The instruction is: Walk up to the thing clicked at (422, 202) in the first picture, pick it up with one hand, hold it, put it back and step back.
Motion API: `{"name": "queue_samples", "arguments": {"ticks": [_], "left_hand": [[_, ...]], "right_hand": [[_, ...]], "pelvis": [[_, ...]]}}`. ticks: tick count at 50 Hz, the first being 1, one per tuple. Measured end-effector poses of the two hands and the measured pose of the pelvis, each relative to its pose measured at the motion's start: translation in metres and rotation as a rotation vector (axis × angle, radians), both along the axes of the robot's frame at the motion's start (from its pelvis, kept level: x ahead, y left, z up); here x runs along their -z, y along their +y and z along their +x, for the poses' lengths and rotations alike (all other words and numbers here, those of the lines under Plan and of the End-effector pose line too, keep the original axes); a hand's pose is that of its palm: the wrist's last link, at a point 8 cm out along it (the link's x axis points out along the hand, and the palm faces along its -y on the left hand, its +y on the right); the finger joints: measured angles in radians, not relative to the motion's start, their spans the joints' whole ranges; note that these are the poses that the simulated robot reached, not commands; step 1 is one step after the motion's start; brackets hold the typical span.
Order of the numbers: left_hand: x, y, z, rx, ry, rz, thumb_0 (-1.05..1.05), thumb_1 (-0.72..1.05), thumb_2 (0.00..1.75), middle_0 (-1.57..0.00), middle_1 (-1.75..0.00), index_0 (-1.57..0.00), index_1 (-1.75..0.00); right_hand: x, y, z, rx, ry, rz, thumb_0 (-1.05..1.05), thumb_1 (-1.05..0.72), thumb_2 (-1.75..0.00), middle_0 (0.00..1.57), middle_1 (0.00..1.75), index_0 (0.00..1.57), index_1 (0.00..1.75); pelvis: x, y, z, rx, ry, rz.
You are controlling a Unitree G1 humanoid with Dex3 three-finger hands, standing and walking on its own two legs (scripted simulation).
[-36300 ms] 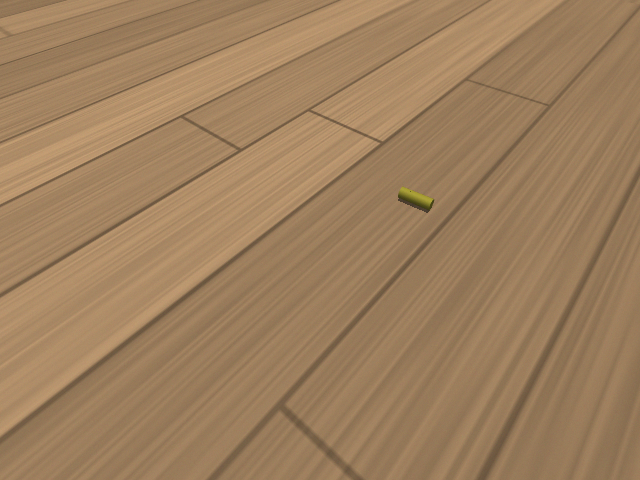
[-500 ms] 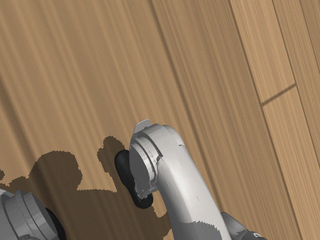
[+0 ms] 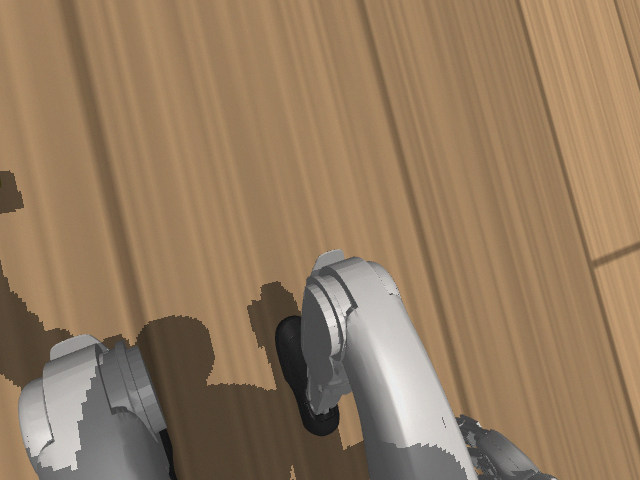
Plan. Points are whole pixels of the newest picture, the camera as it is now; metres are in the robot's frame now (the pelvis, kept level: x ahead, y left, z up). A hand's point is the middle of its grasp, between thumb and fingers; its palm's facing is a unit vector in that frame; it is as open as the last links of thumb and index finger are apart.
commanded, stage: settle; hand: left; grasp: from above
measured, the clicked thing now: out of the picture +0.50 +0.34 -0.24
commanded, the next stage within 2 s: lift in 0.34 s
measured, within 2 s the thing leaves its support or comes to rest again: neither
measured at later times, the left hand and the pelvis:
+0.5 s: hand out of the picture +0.48 +0.33 -0.14, palm faces -0.46 -0.08 -0.89, open 8.3 cm; pelvis -0.01 -0.01 +0.02, yaw +4 degrees
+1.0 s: hand out of the picture +0.41 +0.34 -0.03, palm faces -0.46 -0.12 -0.88, open 8.4 cm; pelvis -0.01 +0.00 +0.09, yaw +7 degrees
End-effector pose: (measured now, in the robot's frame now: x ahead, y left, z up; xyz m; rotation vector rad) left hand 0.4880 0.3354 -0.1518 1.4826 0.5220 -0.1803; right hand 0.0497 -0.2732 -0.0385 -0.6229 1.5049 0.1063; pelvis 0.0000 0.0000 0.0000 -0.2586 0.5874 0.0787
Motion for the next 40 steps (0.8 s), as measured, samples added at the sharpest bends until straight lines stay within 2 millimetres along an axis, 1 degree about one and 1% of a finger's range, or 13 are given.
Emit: {"name": "queue_samples", "arguments": {"ticks": [7,12,16,21,27,31,35,40], "left_hand": [[-0.029,-0.006,-0.003,0.023,0.017,0.001,0.02,0.27,0.19,-0.87,-0.32,-0.9,-0.27],[-0.045,-0.008,-0.003,0.023,0.016,0.01,0.02,0.26,0.19,-0.88,-0.31,-0.92,-0.26],[-0.055,-0.007,-0.002,0.014,0.019,0.017,0.02,0.26,0.2,-0.88,-0.31,-0.91,-0.27],[-0.064,-0.007,-0.001,0.013,0.025,0.024,0.01,0.25,0.22,-0.88,-0.32,-0.91,-0.27],[-0.073,-0.008,-0.004,0.01,0.038,0.015,0.01,0.25,0.23,-0.87,-0.33,-0.9,-0.29],[-0.082,-0.009,-0.009,0.008,0.047,-0.002,0.01,0.26,0.23,-0.85,-0.35,-0.88,-0.31],[-0.094,-0.008,-0.018,0.009,0.055,-0.016,0.01,0.26,0.23,-0.84,-0.37,-0.87,-0.33],[-0.117,-0.004,-0.032,0.018,0.05,-0.023,0.01,0.26,0.24,-0.83,-0.39,-0.86,-0.36]], "right_hand": [[0.007,0.0,0.023,0.0,-0.079,0.026,0.0,-0.9,-0.9,0.2,0.3,0.2,0.3],[0.013,0.001,0.028,0.011,-0.116,0.039,0.0,-0.9,-0.9,0.2,0.3,0.2,0.3],[0.016,0.001,0.024,0.031,-0.118,0.039,0.0,-0.9,-0.9,0.2,0.3,0.2,0.3],[0.017,0.0,0.011,0.065,-0.093,0.029,0.0,-0.9,-0.9,0.2,0.3,0.2,0.3],[0.013,-0.003,-0.007,0.111,-0.05,0.008,0.0,-0.91,-0.9,0.2,0.3,0.2,0.3],[0.007,-0.006,-0.013,0.144,-0.028,-0.009,0.0,-0.91,-0.9,0.2,0.3,0.2,0.3],[0.0,-0.007,-0.013,0.17,-0.029,-0.02,0.0,-0.91,-0.9,0.21,0.3,0.2,0.3],[-0.009,-0.009,-0.001,0.184,-0.058,-0.024,0.0,-0.91,-0.9,0.21,0.3,0.2,0.3]], "pelvis": [[-0.006,-0.002,-0.002,-0.015,0.01,0.023],[-0.009,-0.005,-0.006,-0.022,0.009,0.037],[-0.01,-0.006,-0.007,-0.025,0.011,0.046],[-0.013,-0.008,-0.01,-0.027,0.014,0.054],[-0.018,-0.009,-0.011,-0.029,0.021,0.059],[-0.025,-0.008,-0.011,-0.033,0.032,0.061],[-0.034,-0.007,-0.012,-0.039,0.042,0.065],[-0.048,-0.006,-0.012,-0.048,0.051,0.073]]}}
